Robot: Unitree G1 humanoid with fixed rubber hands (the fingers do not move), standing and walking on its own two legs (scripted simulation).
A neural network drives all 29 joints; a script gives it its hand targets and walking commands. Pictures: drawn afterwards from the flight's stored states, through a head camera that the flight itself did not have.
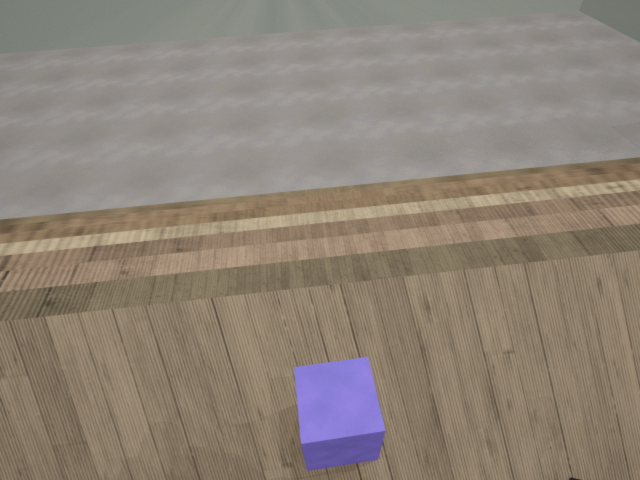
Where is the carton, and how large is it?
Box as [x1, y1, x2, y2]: [294, 357, 385, 470]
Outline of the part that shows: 367,357 294,367 300,438 307,470 378,458 385,430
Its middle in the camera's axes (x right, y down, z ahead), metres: +0.04 +0.49 +1.10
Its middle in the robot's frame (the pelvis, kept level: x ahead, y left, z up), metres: +0.46 +0.00 -0.66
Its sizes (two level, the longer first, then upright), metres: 0.210 0.200 0.250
